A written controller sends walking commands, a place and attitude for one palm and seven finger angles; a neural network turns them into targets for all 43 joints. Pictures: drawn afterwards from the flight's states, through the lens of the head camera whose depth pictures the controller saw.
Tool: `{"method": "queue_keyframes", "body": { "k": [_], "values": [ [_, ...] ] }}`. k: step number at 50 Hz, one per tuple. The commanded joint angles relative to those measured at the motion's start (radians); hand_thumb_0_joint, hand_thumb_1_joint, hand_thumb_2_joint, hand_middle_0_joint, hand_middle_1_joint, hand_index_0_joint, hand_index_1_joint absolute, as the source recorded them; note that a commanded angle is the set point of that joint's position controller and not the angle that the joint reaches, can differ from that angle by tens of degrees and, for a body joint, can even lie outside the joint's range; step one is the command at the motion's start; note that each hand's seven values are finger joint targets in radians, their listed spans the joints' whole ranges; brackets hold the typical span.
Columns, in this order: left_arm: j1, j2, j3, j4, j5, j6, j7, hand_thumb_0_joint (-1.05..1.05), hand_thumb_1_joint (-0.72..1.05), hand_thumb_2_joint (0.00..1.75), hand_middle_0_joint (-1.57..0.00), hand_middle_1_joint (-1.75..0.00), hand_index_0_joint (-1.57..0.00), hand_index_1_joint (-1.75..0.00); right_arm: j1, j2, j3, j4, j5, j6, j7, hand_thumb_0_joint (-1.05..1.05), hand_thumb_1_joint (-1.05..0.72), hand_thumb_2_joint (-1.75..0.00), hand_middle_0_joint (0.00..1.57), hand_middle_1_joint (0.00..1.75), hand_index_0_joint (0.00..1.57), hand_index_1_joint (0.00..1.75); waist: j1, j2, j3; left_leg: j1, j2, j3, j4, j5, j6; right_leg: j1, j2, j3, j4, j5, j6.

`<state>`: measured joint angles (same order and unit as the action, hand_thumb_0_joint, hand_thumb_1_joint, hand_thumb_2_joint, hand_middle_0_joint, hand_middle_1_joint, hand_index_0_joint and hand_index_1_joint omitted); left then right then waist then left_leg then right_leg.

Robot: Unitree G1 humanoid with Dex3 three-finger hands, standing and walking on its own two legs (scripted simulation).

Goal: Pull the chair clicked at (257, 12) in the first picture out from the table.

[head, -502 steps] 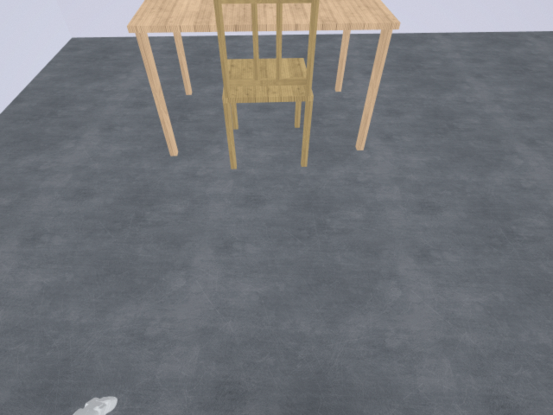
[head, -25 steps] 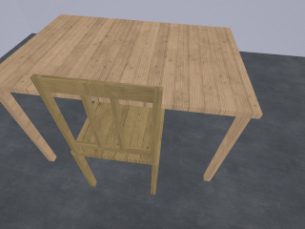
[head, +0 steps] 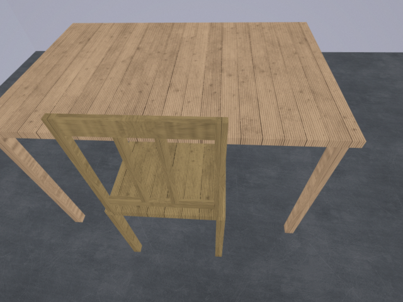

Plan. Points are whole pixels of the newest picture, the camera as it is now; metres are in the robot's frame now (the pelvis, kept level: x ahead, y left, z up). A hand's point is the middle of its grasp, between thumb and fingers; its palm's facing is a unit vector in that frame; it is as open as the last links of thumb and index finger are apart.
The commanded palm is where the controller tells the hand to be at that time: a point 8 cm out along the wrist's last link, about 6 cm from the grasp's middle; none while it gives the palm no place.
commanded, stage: come to a stop and stand still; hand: left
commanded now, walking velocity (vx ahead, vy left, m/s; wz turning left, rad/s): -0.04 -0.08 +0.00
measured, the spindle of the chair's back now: (134, 172) +0.46 +0.21 -0.08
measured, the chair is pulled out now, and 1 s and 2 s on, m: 0.00 0.00 0.00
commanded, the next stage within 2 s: look again from close up in 0.94 s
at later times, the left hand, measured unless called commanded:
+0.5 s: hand out of the picture +0.03 +0.23 -0.18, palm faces +0.04 -0.98 -0.18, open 7.4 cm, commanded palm none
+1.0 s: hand out of the picture +0.04 +0.24 -0.17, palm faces -0.01 -0.97 -0.26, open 7.4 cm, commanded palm none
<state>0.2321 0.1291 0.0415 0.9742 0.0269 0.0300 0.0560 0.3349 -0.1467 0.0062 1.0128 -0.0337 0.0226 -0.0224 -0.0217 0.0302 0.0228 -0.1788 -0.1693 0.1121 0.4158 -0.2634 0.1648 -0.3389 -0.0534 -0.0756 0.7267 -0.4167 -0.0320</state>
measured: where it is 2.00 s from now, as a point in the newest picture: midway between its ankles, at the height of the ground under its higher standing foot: outside the picture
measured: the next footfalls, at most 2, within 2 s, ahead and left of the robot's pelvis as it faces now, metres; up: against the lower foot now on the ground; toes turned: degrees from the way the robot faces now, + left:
right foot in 0.04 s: +0.04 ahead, -0.11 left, +0.00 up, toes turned -5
left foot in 0.28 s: +0.09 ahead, +0.17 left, +0.00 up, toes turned +1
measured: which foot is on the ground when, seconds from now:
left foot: down 0.00-0.04, up 0.06-0.26, down 0.28-1.00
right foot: up 0.00-0.02, down 0.04-1.00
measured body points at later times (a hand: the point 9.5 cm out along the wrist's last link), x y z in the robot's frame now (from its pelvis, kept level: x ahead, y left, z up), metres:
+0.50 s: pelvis +0.04 +0.05 +0.01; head +0.04 +0.07 +0.45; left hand +0.03 +0.28 -0.16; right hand +0.07 -0.18 -0.14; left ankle +0.05 +0.17 -0.73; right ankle +0.00 -0.11 -0.73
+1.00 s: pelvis +0.02 +0.05 +0.00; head +0.04 +0.04 +0.45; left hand +0.04 +0.29 -0.15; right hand +0.04 -0.18 -0.16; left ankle +0.05 +0.17 -0.73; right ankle +0.00 -0.11 -0.73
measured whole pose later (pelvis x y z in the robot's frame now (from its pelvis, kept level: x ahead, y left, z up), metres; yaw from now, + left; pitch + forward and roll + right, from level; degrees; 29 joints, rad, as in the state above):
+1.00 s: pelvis +0.02 +0.05 +0.00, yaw +0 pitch -1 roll +0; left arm 0.29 0.19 -0.01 1.03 0.02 0.00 0.04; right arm 0.29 -0.19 0.00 1.02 -0.02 0.01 0.00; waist -0.01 0.03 0.03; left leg -0.31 0.03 0.02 0.60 -0.28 -0.01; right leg -0.21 -0.09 -0.06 0.58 -0.35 0.05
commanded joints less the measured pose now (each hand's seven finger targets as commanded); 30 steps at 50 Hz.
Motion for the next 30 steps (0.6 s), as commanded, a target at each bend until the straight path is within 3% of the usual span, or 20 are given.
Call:
{"method": "queue_keyframes", "body": {
  "k": [1, 2, 3, 4, 5, 7, 10, 12, 13, 14, 15, 16, 17, 18, 21, 23, 30],
  "values": [
    [0.278, 0.114, 0.035, 0.026, -0.004, -0.031, 0.018, 0.00, 0.90, 0.90, -0.20, -0.30, -0.20, -0.30, 0.012, -0.112, -0.035, -0.038, 0.033, -0.019, -0.012, 0.00, -0.90, -0.90, 0.20, 0.30, 0.20, 0.30, 0.126, -0.140, -0.031, -0.206, 0.226, -0.199, 0.134, 0.403, -0.319, 0.363, -0.126, 0.134, -0.337, 0.208, -0.068],
    [0.260, 0.164, 0.040, 0.021, -0.001, -0.040, 0.021, 0.00, 0.90, 0.90, -0.20, -0.30, -0.20, -0.30, 0.016, -0.083, -0.034, -0.052, 0.048, -0.021, -0.011, 0.00, -0.90, -0.90, 0.20, 0.30, 0.20, 0.30, 0.105, -0.378, -0.041, -0.369, 0.111, -0.112, 0.408, -0.108, -0.332, 0.396, -0.408, 0.502, -0.440, 0.293, -0.206],
    [0.173, 0.191, 0.032, -0.004, -0.007, -0.039, 0.016, 0.00, 0.90, 0.90, -0.20, -0.30, -0.20, -0.30, 0.019, -0.130, -0.049, -0.055, 0.016, -0.007, -0.006, 0.00, -0.90, -0.90, 0.20, 0.30, 0.20, 0.30, 0.052, -0.253, 0.025, -0.349, 0.155, -0.134, 0.539, -0.308, -0.255, 0.221, -0.458, 0.482, -0.486, 0.340, -0.276],
    [0.124, 0.167, 0.038, -0.018, -0.006, -0.049, 0.018, 0.00, 0.90, 0.90, -0.20, -0.30, -0.20, -0.30, 0.003, -0.102, -0.048, -0.046, 0.010, -0.002, 0.003, 0.00, -0.90, -0.90, 0.20, 0.30, 0.20, 0.30, 0.051, -0.215, 0.058, -0.354, 0.188, -0.165, 0.569, -0.269, -0.210, 0.176, -0.398, 0.427, -0.487, 0.311, -0.268],
    [0.094, 0.155, 0.033, -0.033, -0.001, -0.053, 0.013, 0.00, 0.90, 0.90, -0.20, -0.30, -0.20, -0.30, -0.009, -0.084, -0.048, -0.040, 0.009, -0.002, 0.013, 0.00, -0.90, -0.90, 0.20, 0.30, 0.20, 0.30, 0.044, -0.196, 0.087, -0.337, 0.194, -0.148, 0.580, -0.230, -0.206, 0.116, -0.338, 0.352, -0.490, 0.281, -0.228],
    [0.072, 0.143, 0.023, -0.034, 0.003, -0.061, 0.000, 0.00, 0.90, 0.90, -0.20, -0.30, -0.20, -0.30, 0.008, -0.051, -0.041, -0.028, 0.014, -0.007, 0.023, 0.00, -0.90, -0.90, 0.20, 0.30, 0.20, 0.30, 0.017, -0.158, 0.064, -0.250, 0.191, -0.098, 0.458, -0.181, -0.208, 0.085, -0.255, 0.202, -0.440, 0.422, -0.177],
    [0.099, 0.179, 0.026, -0.014, 0.004, -0.059, -0.014, 0.00, 0.90, 0.90, -0.20, -0.30, -0.20, -0.30, 0.014, -0.012, -0.031, -0.008, 0.022, -0.022, 0.021, 0.00, -0.90, -0.90, 0.20, 0.30, 0.20, 0.30, 0.023, -0.162, 0.011, -0.080, 0.151, -0.013, 0.181, -0.047, -0.224, 0.077, -0.186, 0.119, -0.344, 0.479, -0.119],
    [0.101, 0.178, 0.024, 0.002, -0.005, -0.051, -0.022, 0.00, 0.90, 0.90, -0.20, -0.30, -0.20, -0.30, 0.059, -0.028, -0.029, 0.017, 0.025, -0.037, 0.014, 0.00, -0.90, -0.90, 0.20, 0.30, 0.20, 0.30, 0.008, -0.139, -0.022, 0.062, 0.153, -0.027, 0.012, 0.126, -0.224, 0.050, -0.122, 0.086, -0.248, 0.404, -0.050],
    [0.110, 0.159, 0.015, 0.000, -0.009, -0.048, -0.028, 0.00, 0.90, 0.90, -0.20, -0.30, -0.20, -0.30, 0.061, -0.064, -0.037, 0.024, 0.026, -0.046, 0.010, 0.00, -0.90, -0.90, 0.20, 0.30, 0.20, 0.30, 0.015, -0.066, -0.031, 0.100, 0.197, -0.064, 0.013, 0.228, -0.213, 0.031, -0.078, 0.065, -0.199, 0.349, -0.015],
    [0.136, 0.130, 0.011, 0.000, -0.012, -0.039, -0.029, 0.00, 0.90, 0.90, -0.20, -0.30, -0.20, -0.30, 0.052, -0.112, -0.042, 0.020, 0.023, -0.052, 0.006, 0.00, -0.90, -0.90, 0.20, 0.30, 0.20, 0.30, 0.030, 0.041, -0.030, 0.082, 0.297, -0.174, 0.010, 0.379, -0.175, 0.010, -0.034, 0.036, -0.163, 0.223, 0.020],
    [0.154, 0.107, 0.007, 0.002, -0.010, -0.033, -0.025, 0.00, 0.90, 0.90, -0.20, -0.30, -0.20, -0.30, 0.039, -0.149, -0.045, 0.014, 0.018, -0.049, 0.001, 0.00, -0.90, -0.90, 0.20, 0.30, 0.20, 0.30, 0.040, 0.081, -0.031, 0.013, 0.366, -0.233, -0.015, 0.426, -0.130, 0.065, -0.005, 0.017, -0.159, 0.083, 0.038],
    [0.155, 0.093, 0.004, 0.004, -0.006, -0.029, -0.022, 0.00, 0.90, 0.90, -0.20, -0.30, -0.20, -0.30, 0.020, -0.163, -0.045, 0.009, 0.016, -0.044, -0.002, 0.00, -0.90, -0.90, 0.20, 0.30, 0.20, 0.30, 0.044, 0.052, 0.012, -0.064, 0.371, -0.234, -0.025, 0.398, -0.120, 0.101, 0.007, 0.017, -0.171, 0.043, 0.040],
    [0.169, 0.080, -0.002, 0.029, -0.008, -0.023, -0.021, 0.00, 0.90, 0.90, -0.20, -0.30, -0.20, -0.30, -0.015, -0.146, -0.038, 0.017, 0.019, -0.048, -0.005, 0.00, -0.90, -0.90, 0.20, 0.30, 0.20, 0.30, 0.056, 0.112, 0.017, -0.079, 0.355, -0.248, -0.053, 0.390, -0.113, 0.124, -0.006, 0.009, -0.184, 0.085, 0.043],
    [0.177, 0.089, -0.005, 0.043, -0.009, -0.023, -0.022, 0.00, 0.90, 0.90, -0.20, -0.30, -0.20, -0.30, -0.034, -0.134, -0.034, 0.019, 0.021, -0.050, -0.009, 0.00, -0.90, -0.90, 0.20, 0.30, 0.20, 0.30, 0.061, 0.103, 0.038, -0.097, 0.344, -0.243, -0.061, 0.406, -0.110, 0.145, -0.007, 0.018, -0.202, 0.115, 0.041],
    [0.196, 0.096, -0.014, 0.068, -0.011, -0.032, -0.021, 0.00, 0.90, 0.90, -0.20, -0.30, -0.20, -0.30, -0.036, -0.120, -0.028, 0.024, 0.028, -0.051, -0.012, 0.00, -0.90, -0.90, 0.20, 0.30, 0.20, 0.30, 0.054, 0.049, -0.008, -0.006, 0.297, -0.184, -0.013, 0.434, -0.143, 0.159, -0.036, 0.040, -0.271, 0.247, 0.037],
    [0.182, 0.113, -0.014, 0.069, -0.010, -0.035, -0.022, 0.00, 0.90, 0.90, -0.20, -0.30, -0.20, -0.30, -0.030, -0.115, -0.029, 0.032, 0.030, -0.048, -0.012, 0.00, -0.90, -0.90, 0.20, 0.30, 0.20, 0.30, 0.045, 0.026, 0.012, 0.004, 0.281, -0.162, -0.009, 0.409, -0.157, 0.155, -0.045, 0.041, -0.295, 0.290, 0.038],
    [0.169, 0.125, -0.016, 0.082, -0.007, -0.032, -0.023, 0.00, 0.90, 0.90, -0.20, -0.30, -0.20, -0.30, -0.038, -0.122, -0.027, 0.038, 0.031, -0.041, -0.004, 0.00, -0.90, -0.90, 0.20, 0.30, 0.20, 0.30, 0.041, 0.002, 0.041, -0.023, 0.267, -0.165, -0.059, 0.212, -0.168, 0.160, -0.054, 0.037, -0.341, 0.230, 0.044]
  ]
}}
